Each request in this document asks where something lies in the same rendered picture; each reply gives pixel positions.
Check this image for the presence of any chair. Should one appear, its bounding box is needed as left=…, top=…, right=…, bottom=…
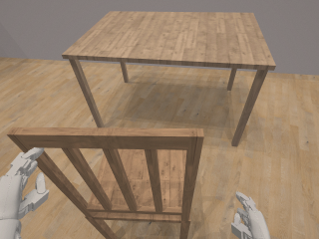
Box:
left=7, top=126, right=204, bottom=239

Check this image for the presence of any left robot forearm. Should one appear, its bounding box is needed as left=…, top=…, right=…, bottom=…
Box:
left=0, top=218, right=22, bottom=239

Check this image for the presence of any left robot hand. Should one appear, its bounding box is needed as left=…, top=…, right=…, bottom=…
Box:
left=0, top=147, right=50, bottom=220

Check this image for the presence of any right robot hand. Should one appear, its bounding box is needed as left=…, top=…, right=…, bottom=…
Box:
left=231, top=191, right=271, bottom=239

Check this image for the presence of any table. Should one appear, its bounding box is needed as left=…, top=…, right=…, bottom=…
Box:
left=62, top=11, right=276, bottom=147

